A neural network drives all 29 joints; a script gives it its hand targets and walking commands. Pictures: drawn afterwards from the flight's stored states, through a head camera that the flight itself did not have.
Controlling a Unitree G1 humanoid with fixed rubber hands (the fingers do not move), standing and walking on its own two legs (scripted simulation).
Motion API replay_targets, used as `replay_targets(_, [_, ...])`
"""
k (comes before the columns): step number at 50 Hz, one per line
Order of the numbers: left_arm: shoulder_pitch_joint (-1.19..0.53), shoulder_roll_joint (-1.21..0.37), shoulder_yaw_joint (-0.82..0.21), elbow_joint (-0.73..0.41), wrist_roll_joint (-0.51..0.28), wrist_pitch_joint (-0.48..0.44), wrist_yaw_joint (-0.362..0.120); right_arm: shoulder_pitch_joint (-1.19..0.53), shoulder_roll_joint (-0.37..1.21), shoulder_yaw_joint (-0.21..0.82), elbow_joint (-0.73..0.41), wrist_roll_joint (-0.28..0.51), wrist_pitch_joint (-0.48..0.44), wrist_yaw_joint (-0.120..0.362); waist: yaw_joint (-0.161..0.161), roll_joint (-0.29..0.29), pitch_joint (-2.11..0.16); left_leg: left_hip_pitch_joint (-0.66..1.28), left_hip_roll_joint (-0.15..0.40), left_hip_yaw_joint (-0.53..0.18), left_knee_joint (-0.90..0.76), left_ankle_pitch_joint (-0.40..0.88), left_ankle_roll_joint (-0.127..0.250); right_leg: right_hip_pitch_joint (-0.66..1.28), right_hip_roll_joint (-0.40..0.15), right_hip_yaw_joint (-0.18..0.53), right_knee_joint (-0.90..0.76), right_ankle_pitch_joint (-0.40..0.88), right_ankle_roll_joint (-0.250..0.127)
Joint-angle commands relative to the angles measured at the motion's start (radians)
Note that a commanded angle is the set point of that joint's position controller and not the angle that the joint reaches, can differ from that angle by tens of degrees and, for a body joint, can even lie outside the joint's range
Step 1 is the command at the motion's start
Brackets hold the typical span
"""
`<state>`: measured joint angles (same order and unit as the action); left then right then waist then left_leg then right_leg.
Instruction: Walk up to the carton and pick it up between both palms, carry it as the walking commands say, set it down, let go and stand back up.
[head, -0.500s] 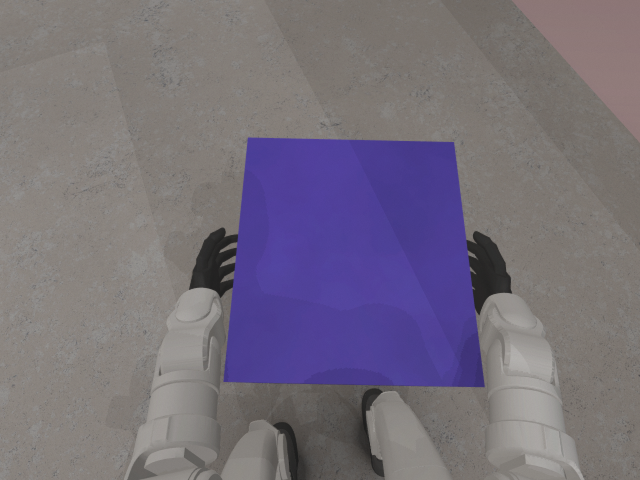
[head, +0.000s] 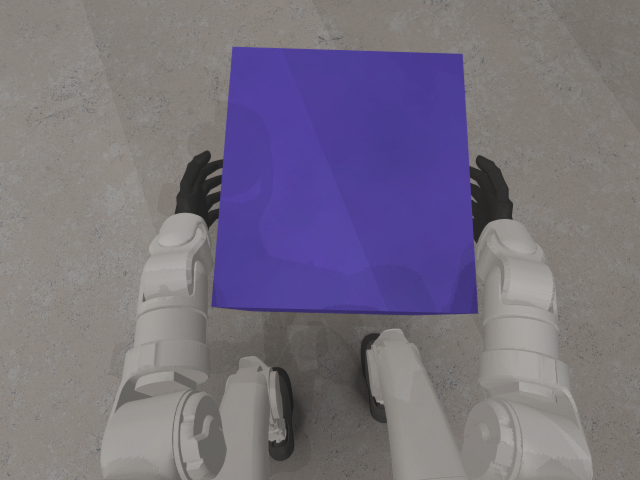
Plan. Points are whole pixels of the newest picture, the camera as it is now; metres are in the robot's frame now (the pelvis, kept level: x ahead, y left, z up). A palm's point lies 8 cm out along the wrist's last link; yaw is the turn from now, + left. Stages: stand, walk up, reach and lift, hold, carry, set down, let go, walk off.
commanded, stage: set down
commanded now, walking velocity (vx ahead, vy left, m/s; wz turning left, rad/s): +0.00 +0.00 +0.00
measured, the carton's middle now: (338, 205) +0.45 -0.07 -0.14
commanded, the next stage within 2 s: none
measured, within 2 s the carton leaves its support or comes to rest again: neither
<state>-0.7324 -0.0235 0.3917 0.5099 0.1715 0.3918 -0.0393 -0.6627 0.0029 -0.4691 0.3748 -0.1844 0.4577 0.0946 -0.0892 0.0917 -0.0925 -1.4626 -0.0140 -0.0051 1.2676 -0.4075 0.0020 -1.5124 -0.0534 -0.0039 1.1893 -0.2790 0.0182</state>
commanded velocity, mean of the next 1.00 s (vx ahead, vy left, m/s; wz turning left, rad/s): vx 0.00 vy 0.00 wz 0.00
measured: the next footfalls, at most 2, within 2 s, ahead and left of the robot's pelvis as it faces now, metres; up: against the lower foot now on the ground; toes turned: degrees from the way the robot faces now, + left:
none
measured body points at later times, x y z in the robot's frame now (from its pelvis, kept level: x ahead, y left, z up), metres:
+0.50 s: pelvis -0.01 +0.01 -0.08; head +0.24 -0.02 +0.29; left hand +0.48 +0.10 -0.16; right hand +0.42 -0.25 -0.16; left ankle +0.08 +0.12 -0.60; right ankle +0.12 -0.14 -0.60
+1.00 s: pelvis -0.07 -0.01 -0.15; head +0.29 -0.07 +0.11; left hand +0.49 +0.10 -0.27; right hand +0.45 -0.26 -0.28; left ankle +0.08 +0.12 -0.60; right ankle +0.12 -0.14 -0.60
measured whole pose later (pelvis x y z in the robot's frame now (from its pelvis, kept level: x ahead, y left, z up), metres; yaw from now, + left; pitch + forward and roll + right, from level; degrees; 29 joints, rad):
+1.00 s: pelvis -0.07 -0.01 -0.15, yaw +0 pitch +25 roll +4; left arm -1.21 0.19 0.35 0.43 -0.03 0.48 0.09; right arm -1.22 -0.25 -0.33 0.42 0.05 0.51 -0.05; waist -0.10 0.04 0.53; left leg -1.78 -0.03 0.02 1.84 -0.50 -0.03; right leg -1.88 -0.01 0.07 1.77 -0.33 0.02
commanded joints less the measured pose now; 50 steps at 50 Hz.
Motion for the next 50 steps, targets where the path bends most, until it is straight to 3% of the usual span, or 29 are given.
replay_targets(1, [-0.725,-1.015,-0.652,-0.072,-0.215,-0.026,-0.278,-0.728,0.906,0.724,-0.085,0.209,-0.034,0.248,-0.069,-0.087,-1.181,0.314,-0.171,0.009,-0.119,0.079,0.022,0.793,0.171,-0.044,-0.049,0.143,0.011])
replay_targets(3, [-0.777,-1.031,-0.697,-0.1,-0.243,-0.021,-0.266,-0.741,0.858,0.725,-0.11,0.217,-0.039,0.246,-0.105,-0.055,-1.253,0.345,-0.168,0.0,-0.093,0.1,0.006,0.747,0.173,-0.058,-0.018,0.173,0.007])
replay_targets(4, [-0.76,-1.017,-0.684,-0.079,-0.236,-0.017,-0.258,-0.763,0.851,0.731,-0.103,0.233,-0.037,0.251,-0.085,-0.034,-1.25,0.359,-0.167,-0.009,-0.091,0.081,0.011,0.702,0.17,-0.063,0.002,0.159,0.011])
replay_targets(7, [-0.778,-1.026,-0.683,-0.062,-0.239,-0.009,-0.245,-0.728,0.844,0.691,-0.052,0.21,-0.028,0.248,-0.111,-0.044,-1.231,0.318,-0.167,-0.006,-0.059,0.064,0.0,0.659,0.174,-0.068,0.026,0.149,0.003])
replay_targets(9, [-0.77,-1.019,-0.66,-0.02,-0.219,-0.002,-0.237,-0.743,0.843,0.683,-0.014,0.21,-0.025,0.255,-0.092,-0.039,-1.189,0.317,-0.164,-0.008,-0.054,0.048,-0.001,0.581,0.172,-0.081,0.045,0.129,0.005])
replay_targets(10, [-0.762,-1.015,-0.644,-0.03,-0.227,-0.007,-0.234,-0.771,0.849,0.704,-0.04,0.221,-0.025,0.251,-0.086,-0.076,-1.228,0.292,-0.168,0.003,-0.027,0.066,0.001,0.626,0.174,-0.071,0.048,0.139,0.008])
replay_targets(12, [-0.846,-1.007,-0.663,-0.071,-0.252,-0.012,-0.221,-0.822,0.832,0.71,-0.058,0.245,-0.032,0.251,-0.078,-0.032,-1.304,0.328,-0.169,-0.009,-0.008,0.072,0.001,0.588,0.17,-0.08,0.095,0.151,0.007])
replay_targets(13, [-0.836,-1.019,-0.669,-0.059,-0.247,-0.009,-0.217,-0.818,0.813,0.695,-0.052,0.235,-0.036,0.253,-0.109,-0.031,-1.294,0.326,-0.172,-0.017,0.001,0.095,-0.003,0.544,0.178,-0.095,0.107,0.172,0.007])
replay_targets(14, [-0.836,-1.025,-0.655,-0.049,-0.241,-0.01,-0.207,-0.855,0.812,0.699,-0.071,0.245,-0.044,0.253,-0.079,-0.019,-1.306,0.351,-0.168,-0.023,0.007,0.09,-0.002,0.507,0.171,-0.093,0.125,0.145,0.003])
replay_targets(15, [-0.836,-1.033,-0.643,-0.011,-0.237,-0.003,-0.206,-0.84,0.804,0.658,-0.026,0.222,-0.04,0.25,-0.115,-0.037,-1.258,0.322,-0.166,-0.029,0.009,0.048,-0.006,0.484,0.17,-0.097,0.12,0.111,0.004])
replay_targets(16, [-0.866,-1.001,-0.642,-0.037,-0.234,-0.012,-0.199,-0.825,0.809,0.656,-0.006,0.232,-0.04,0.253,-0.096,-0.017,-1.261,0.325,-0.163,-0.022,0.03,0.07,-0.004,0.452,0.171,-0.089,0.134,0.128,0.001])
replay_targets(18, [-0.865,-1.018,-0.651,-0.041,-0.246,-0.011,-0.189,-0.857,0.787,0.665,-0.037,0.239,-0.048,0.252,-0.115,-0.035,-1.302,0.346,-0.167,-0.033,0.04,0.101,-0.012,0.444,0.173,-0.107,0.155,0.161,0.003])
replay_targets(19, [-0.846,-1.007,-0.623,0.012,-0.227,-0.006,-0.191,-0.865,0.796,0.661,-0.013,0.236,-0.045,0.246,-0.089,-0.017,-1.249,0.297,-0.171,-0.009,0.054,0.088,-0.007,0.447,0.17,-0.09,0.148,0.128,0.004])
replay_targets(20, [-0.891,-1.002,-0.624,-0.003,-0.232,-0.01,-0.188,-0.859,0.759,0.632,0.004,0.219,-0.047,0.252,-0.113,-0.002,-1.249,0.281,-0.173,-0.018,0.052,0.07,-0.01,0.417,0.173,-0.106,0.167,0.121,0.0])
replay_targets(23, [-0.929,-0.976,-0.622,-0.031,-0.243,-0.02,-0.174,-0.875,0.785,0.638,0.022,0.233,-0.05,0.246,-0.092,-0.017,-1.289,0.282,-0.171,-0.018,0.09,0.098,-0.012,0.388,0.168,-0.1,0.202,0.147,0.0])
replay_targets(24, [-0.921,-0.993,-0.625,-0.013,-0.242,-0.017,-0.17,-0.902,0.76,0.619,0.006,0.223,-0.059,0.244,-0.122,-0.005,-1.291,0.288,-0.17,-0.033,0.092,0.096,-0.014,0.358,0.17,-0.111,0.218,0.149,-0.001])
replay_targets(25, [-0.924,-0.975,-0.61,-0.003,-0.231,-0.022,-0.165,-0.875,0.764,0.621,0.026,0.223,-0.057,0.245,-0.095,-0.014,-1.264,0.26,-0.173,-0.014,0.099,0.118,-0.016,0.36,0.173,-0.102,0.209,0.162,-0.002])
replay_targets(29, [-0.976,-0.967,-0.634,-0.035,-0.252,-0.026,-0.159,-0.944,0.755,0.634,-0.003,0.243,-0.064,0.233,-0.111,-0.009,-1.378,0.244,-0.181,0.002,0.156,0.11,-0.017,0.373,0.174,-0.108,0.255,0.158,0.001])
replay_targets(31, [-1.0,-0.952,-0.614,-0.035,-0.247,-0.024,-0.157,-0.981,0.745,0.643,0.003,0.246,-0.059,0.227,-0.09,-0.022,-1.374,0.215,-0.183,0.006,0.171,0.091,-0.01,0.369,0.171,-0.1,0.264,0.137,0.003])
replay_targets(32, [-1.008,-0.946,-0.622,-0.041,-0.247,-0.021,-0.158,-0.981,0.745,0.636,0.003,0.236,-0.06,0.225,-0.104,-0.034,-1.406,0.215,-0.181,0.007,0.185,0.1,-0.015,0.381,0.172,-0.105,0.273,0.151,0.003])
replay_targets(34, [-1.047,-0.92,-0.627,-0.06,-0.25,-0.02,-0.156,-1.03,0.747,0.653,-0.012,0.264,-0.059,0.225,-0.085,-0.018,-1.485,0.232,-0.179,0.021,0.21,0.092,-0.011,0.398,0.175,-0.101,0.295,0.136,0.008])
replay_targets(36, [-1.106,-0.907,-0.652,-0.118,-0.276,-0.012,-0.151,-1.097,0.724,0.691,-0.085,0.288,-0.059,0.215,-0.104,-0.058,-1.674,0.275,-0.177,0.028,0.251,0.117,-0.009,0.488,0.178,-0.105,0.317,0.164,0.001])
replay_targets(39, [-1.189,-0.85,-0.697,-0.223,-0.302,0.011,-0.143,-1.194,0.66,0.735,-0.19,0.348,-0.05,0.187,-0.101,-0.051,-1.985,0.412,-0.167,0.038,0.287,0.176,-0.007,0.625,0.176,-0.093,0.336,0.21,0.0])
replay_targets(40, [-1.19,-0.82,-0.706,-0.254,-0.307,0.02,-0.136,-1.198,0.659,0.758,-0.198,0.37,-0.042,0.173,-0.095,-0.05,-2.092,0.486,-0.162,0.037,0.296,0.193,-0.007,0.691,0.172,-0.087,0.344,0.225,0.004])
replay_targets(41, [-1.211,-0.778,-0.699,-0.293,-0.318,0.023,-0.134,-1.251,0.623,0.78,-0.246,0.39,-0.041,0.157,-0.059,-0.057,-2.187,0.522,-0.164,0.055,0.31,0.21,-0.013,0.795,0.172,-0.07,0.348,0.241,0.006])
replay_targets(43, [-1.183,-0.717,-0.784,-0.429,-0.393,0.025,-0.119,-1.264,0.567,0.863,-0.358,0.449,-0.039,0.131,-0.064,-0.085,-2.334,0.497,-0.179,0.081,0.374,0.402,-0.015,0.993,0.173,-0.061,0.432,0.553,0.02])
replay_targets(44, [-1.253,-0.631,-0.776,-0.491,-0.408,0.016,-0.114,-1.3,0.543,0.869,-0.382,0.46,-0.03,0.113,-0.054,-0.125,-2.348,0.432,-0.181,0.086,0.39,0.361,-0.01,1.045,0.168,-0.041,0.454,0.538,0.032])
replay_targets(46, [-1.317,-0.589,-0.715,-0.428,-0.404,0.034,-0.108,-1.379,0.502,0.84,-0.376,0.457,-0.02,0.075,-0.047,-0.149,-2.173,0.303,-0.183,0.088,0.366,0.194,0.004,1.012,0.159,-0.035,0.422,0.335,0.049])
replay_targets(50, [-1.416,-0.542,-0.605,-0.183,-0.368,0.034,-0.13,-1.444,0.595,0.768,-0.114,0.42,-0.001,0.044,0.024,-0.142,-1.793,0.099,-0.14,0.078,0.349,-0.096,0.013,0.851,0.132,0.012,0.378,-0.091,0.031])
